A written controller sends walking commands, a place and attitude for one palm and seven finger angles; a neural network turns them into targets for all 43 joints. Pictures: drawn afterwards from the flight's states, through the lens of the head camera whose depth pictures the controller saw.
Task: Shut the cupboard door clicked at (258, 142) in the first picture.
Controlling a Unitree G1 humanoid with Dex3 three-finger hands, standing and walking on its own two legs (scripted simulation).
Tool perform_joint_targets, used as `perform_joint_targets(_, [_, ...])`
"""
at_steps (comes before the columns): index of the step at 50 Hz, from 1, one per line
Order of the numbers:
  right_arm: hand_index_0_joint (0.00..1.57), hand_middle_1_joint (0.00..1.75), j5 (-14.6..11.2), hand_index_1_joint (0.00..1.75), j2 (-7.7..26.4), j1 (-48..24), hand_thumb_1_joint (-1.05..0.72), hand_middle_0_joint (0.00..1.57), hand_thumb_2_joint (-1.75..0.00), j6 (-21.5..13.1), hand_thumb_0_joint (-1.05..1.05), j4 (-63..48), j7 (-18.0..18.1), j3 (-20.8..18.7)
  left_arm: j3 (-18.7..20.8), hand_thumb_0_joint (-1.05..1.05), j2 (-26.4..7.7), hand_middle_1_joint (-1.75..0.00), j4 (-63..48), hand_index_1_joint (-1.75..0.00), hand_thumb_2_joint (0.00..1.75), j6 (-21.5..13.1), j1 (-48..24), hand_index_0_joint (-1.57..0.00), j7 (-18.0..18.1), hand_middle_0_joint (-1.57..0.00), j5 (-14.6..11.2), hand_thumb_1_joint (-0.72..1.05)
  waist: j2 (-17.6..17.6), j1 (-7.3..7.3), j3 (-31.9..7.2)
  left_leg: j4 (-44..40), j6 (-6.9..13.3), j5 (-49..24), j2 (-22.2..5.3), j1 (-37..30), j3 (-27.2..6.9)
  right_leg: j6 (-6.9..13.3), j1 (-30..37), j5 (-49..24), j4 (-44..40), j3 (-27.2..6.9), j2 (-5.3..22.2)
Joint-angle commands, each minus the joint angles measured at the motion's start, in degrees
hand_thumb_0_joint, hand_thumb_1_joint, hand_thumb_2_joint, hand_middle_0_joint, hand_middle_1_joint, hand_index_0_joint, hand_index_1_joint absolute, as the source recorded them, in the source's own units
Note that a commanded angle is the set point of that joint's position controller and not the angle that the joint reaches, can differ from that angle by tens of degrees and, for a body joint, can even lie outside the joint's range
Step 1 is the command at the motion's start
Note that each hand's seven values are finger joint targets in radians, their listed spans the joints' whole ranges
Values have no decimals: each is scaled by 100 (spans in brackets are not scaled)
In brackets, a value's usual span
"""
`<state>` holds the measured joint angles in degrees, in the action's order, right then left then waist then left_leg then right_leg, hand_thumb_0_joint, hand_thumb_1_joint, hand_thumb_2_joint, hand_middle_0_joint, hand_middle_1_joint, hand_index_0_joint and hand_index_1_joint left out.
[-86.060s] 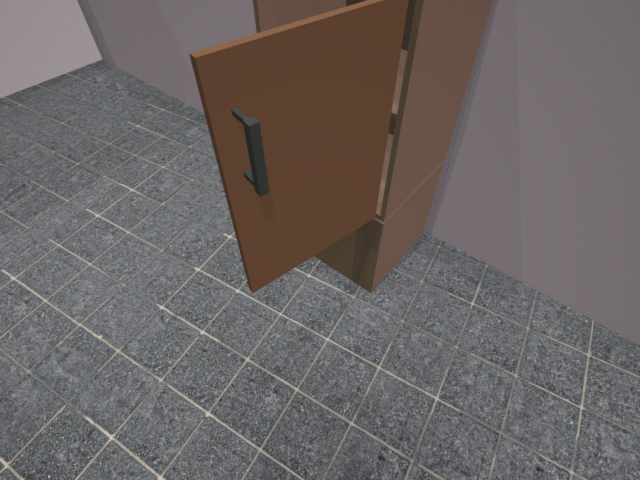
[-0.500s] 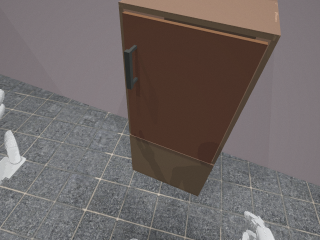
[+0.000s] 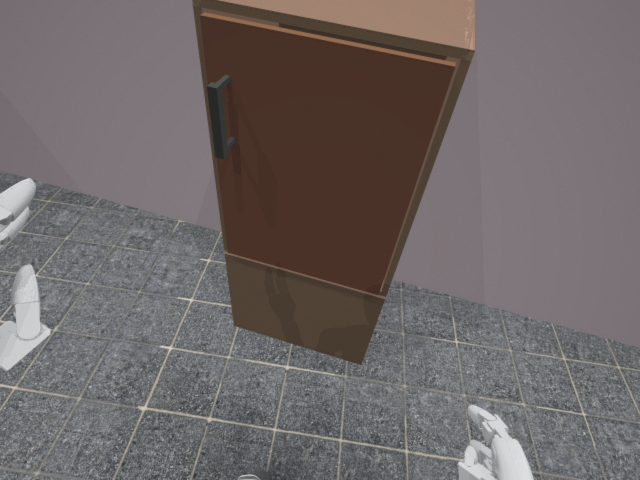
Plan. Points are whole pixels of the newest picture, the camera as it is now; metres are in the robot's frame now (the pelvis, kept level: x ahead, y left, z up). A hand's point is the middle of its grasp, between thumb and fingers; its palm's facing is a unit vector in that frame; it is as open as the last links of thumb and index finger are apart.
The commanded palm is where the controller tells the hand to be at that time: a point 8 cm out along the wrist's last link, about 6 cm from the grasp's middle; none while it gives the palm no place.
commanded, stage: stop stepping back and stand still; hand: left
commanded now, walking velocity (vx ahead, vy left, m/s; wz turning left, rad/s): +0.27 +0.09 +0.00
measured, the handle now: (223, 117) +0.71 +0.21 +0.09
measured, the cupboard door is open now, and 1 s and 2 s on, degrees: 0 0 0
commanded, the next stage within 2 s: let the arm hang, fingers relaxed in 0.66 s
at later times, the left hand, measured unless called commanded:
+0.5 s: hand out of the picture +0.16 +0.30 +0.18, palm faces +0.39 -0.78 -0.49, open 7.4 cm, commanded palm +0.11 +0.33 +0.19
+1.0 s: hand out of the picture +0.08 +0.23 -0.14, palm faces -0.03 -0.96 -0.27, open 7.4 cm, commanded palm none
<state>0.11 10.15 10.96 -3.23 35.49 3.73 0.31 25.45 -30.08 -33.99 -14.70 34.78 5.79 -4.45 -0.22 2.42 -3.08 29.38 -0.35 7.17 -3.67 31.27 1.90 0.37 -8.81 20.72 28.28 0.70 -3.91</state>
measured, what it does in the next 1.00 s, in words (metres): steps on the spot: left foot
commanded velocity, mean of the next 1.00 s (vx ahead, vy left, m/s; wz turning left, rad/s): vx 0.01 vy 0.00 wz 0.00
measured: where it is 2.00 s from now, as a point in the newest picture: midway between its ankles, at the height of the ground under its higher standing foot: outside the picture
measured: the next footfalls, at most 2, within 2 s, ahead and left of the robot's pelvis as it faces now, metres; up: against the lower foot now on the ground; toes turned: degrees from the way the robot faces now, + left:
left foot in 0.12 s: +0.10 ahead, +0.10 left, +0.00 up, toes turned -1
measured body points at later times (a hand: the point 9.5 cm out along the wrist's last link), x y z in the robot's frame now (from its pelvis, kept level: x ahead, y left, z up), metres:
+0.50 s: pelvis -0.03 +0.03 +0.01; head -0.05 +0.05 +0.46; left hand +0.13 +0.34 +0.20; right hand +0.11 -0.20 -0.07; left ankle +0.06 +0.10 -0.73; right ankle -0.08 -0.10 -0.73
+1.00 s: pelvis -0.04 +0.02 +0.00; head -0.06 +0.03 +0.45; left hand +0.08 +0.28 -0.12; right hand +0.07 -0.25 -0.11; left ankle +0.06 +0.11 -0.73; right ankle -0.08 -0.10 -0.73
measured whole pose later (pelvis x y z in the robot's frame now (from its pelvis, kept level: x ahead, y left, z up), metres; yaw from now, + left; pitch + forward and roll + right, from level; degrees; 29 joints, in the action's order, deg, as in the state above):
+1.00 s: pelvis -0.04 +0.02 +0.00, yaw +1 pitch -2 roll -2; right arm 1.1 17.1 10.7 0.1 49.9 0.0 0.0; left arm 0.6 -15.2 40.1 3.8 15.7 -0.3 1.9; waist 1.6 3.0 -1.5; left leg 35.5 2.6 9.1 2.0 24.6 -1.8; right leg 0.8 -10.5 22.3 34.3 1.6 -2.2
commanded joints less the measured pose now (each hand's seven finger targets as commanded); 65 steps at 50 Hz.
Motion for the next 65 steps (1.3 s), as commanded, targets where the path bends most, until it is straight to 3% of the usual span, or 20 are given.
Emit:
perform_joint_targets(1, [20,30,66,30,751,-314,-90,20,-90,-104,0,-725,177,-246,733,0,-725,-30,-206,-30,90,3,-365,-20,415,-20,22,90,-562,-62,491,2052,-160,1022,279,-1599,-456,910,-2907,888,-1778,-1473,1958])
perform_joint_targets(3, [20,30,35,30,860,-264,-90,20,-90,-179,0,-686,267,-190,447,0,-576,-30,153,-30,90,79,-1228,-20,481,-20,132,90,-439,23,992,1217,0,980,50,-1249,-698,634,-2403,381,-1421,-1165,1713])
perform_joint_targets(5, [20,30,-45,30,1020,-250,-90,20,-90,-310,0,-680,327,-221,229,0,-445,-30,451,-30,90,72,-1641,-20,477,-20,230,90,-94,-66,1173,56,153,501,39,-1260,-756,273,-1923,-39,-1019,-720,1072])
perform_joint_targets(7, [20,30,-88,30,1101,-376,-90,20,-90,-496,0,-718,325,-255,239,0,-553,-30,208,-30,90,-73,-1547,-20,433,-20,214,90,419,-173,722,-708,241,251,-256,-1552,-1207,66,-1380,-347,-693,-402,558])
perform_joint_targets(9, [20,30,-54,30,1055,-288,-90,20,-90,-623,0,-775,276,-222,194,0,-412,-30,-572,-30,90,-180,-1477,-20,385,-20,199,90,1238,-205,-28,-1872,315,1460,-634,-1303,-2151,-71,-375,-45,241,-129,98])
perform_joint_targets(12, [20,30,17,30,1009,-260,-90,20,-90,-782,0,-786,195,-218,542,0,-631,-30,-1099,-30,90,-235,-957,-20,407,-20,241,90,1265,-272,-449,-2072,444,2608,-615,-1024,-1974,-54,202,-124,174,-215,104])
perform_joint_targets(15, [20,30,32,30,895,-201,-90,20,-90,-780,0,-846,107,-173,717,0,-596,-30,-1034,-30,90,-201,-173,-20,386,-20,213,90,1290,-242,-566,-1711,238,2252,-241,-801,-1274,52,608,-175,-438,-119,187])
perform_joint_targets(20, [20,30,29,30,822,-117,-90,20,-90,-559,0,-806,96,-192,857,0,-509,-30,-211,-30,90,-58,237,-20,397,-20,15,90,293,-165,-301,-982,33,1463,11,-1360,-859,234,-324,368,-1093,-367,440])
perform_joint_targets(29, [20,30,-23,30,886,-339,-90,20,-90,-650,0,-674,232,-140,11,0,-142,-30,-94,-30,90,70,-1407,-20,383,-20,269,90,530,-183,134,-1580,130,2148,-134,-1624,-1101,30,-610,299,-1052,-286,240])
perform_joint_targets(37, [20,30,34,30,832,-390,-90,20,-90,-614,0,-746,172,-183,493,0,-519,-30,-320,-30,90,-14,-1013,-20,417,-20,241,90,478,-225,-74,-994,53,1251,107,-1874,-815,178,-654,214,-1380,-504,450])
perform_joint_targets(38, [20,30,-45,30,1896,-656,-90,20,-90,-763,0,597,-319,-377,-1951,0,758,-30,4343,-30,90,926,-971,-20,-439,-20,655,90,542,-85,409,335,247,-976,-126,-1345,-1034,283,-1052,-1166,-392,-252,871])
perform_joint_targets(39, [20,30,-79,30,1639,-257,-90,20,-90,-394,0,607,-346,-436,-1849,0,666,-30,4397,-30,90,1362,-1029,-20,-526,-20,598,90,488,-143,-173,464,168,-1190,-197,-1982,-879,319,-1138,-999,-455,-605,957])
perform_joint_targets(40, [20,30,-22,30,1635,-125,-90,20,-90,-280,0,628,-346,-430,-1907,0,701,-30,4481,-30,90,1412,-1274,-20,-546,-20,635,90,250,-150,-226,523,210,-941,-225,-1899,-1035,378,-1334,-328,-283,-496,867])
perform_joint_targets(43, [20,30,59,30,1669,-257,-90,20,-90,-31,0,628,-322,-287,-2033,0,605,-30,5311,-30,90,1494,-1554,-20,-571,-20,648,90,-600,-197,267,-3,450,-294,-300,-1212,-1540,309,-1167,231,-93,-410,634])
perform_joint_targets(46, [20,30,115,30,1488,-293,-90,20,-90,164,0,836,-335,-214,-2142,0,550,-30,6360,-30,90,1529,-1812,-20,-560,-20,624,90,-793,-163,476,31,339,366,39,-1258,-1349,503,-1285,552,-587,-784,935])
perform_joint_targets(50, [20,30,164,30,945,287,-90,20,-90,408,0,1308,-296,-149,-2315,0,763,-30,7491,-30,90,1586,-2186,-20,-492,-20,573,90,12,76,627,738,108,487,304,-2054,-760,802,-1982,842,-1006,-1011,1292])
perform_joint_targets(52, [20,30,148,30,954,442,-90,20,-90,373,0,1501,-277,-119,-2354,0,865,-30,8004,-30,90,1573,-1996,-20,-485,-20,549,90,667,18,668,-66,218,80,4,-1913,-1254,551,-1564,486,-569,-684,858])
perform_joint_targets(55, [20,30,132,30,1032,533,-90,20,-90,297,0,1845,-163,-110,-2317,0,1203,-30,8908,-30,90,1601,-1100,-20,-482,-20,504,90,1706,-334,227,-1530,468,1305,-452,-1312,-2151,222,-223,170,104,-248,475])
perform_joint_targets(59, [20,30,79,30,792,745,-90,20,-90,336,0,2184,-108,-133,-2365,0,1538,-30,9608,-30,90,1554,-569,-20,-482,-20,525,90,782,-369,238,-1667,423,1646,-273,-1246,-1740,250,105,-82,-499,-285,554])
perform_joint_targets(65, [20,30,50,30,421,1170,-90,20,-90,385,0,2608,-90,-131,-2442,0,1830,-30,10010,-30,90,1441,-322,-20,-390,-20,499,90,13,-168,496,-993,299,581,-10,-1958,-1128,315,-510,-133,-1073,-480,788])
